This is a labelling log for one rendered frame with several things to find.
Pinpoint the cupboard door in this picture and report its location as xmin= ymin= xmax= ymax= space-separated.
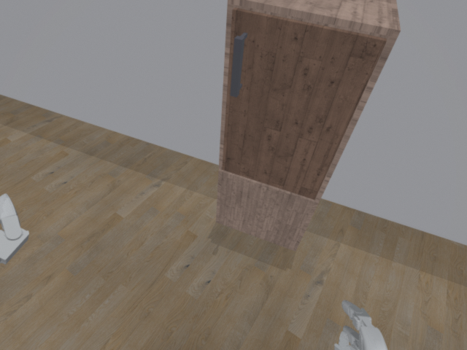
xmin=222 ymin=8 xmax=387 ymax=200

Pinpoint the robot left hand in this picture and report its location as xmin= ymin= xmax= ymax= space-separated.
xmin=0 ymin=193 xmax=29 ymax=265

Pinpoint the handle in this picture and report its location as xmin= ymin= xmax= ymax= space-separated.
xmin=230 ymin=32 xmax=247 ymax=97

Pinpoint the robot right hand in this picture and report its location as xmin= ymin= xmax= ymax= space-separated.
xmin=334 ymin=300 xmax=387 ymax=350

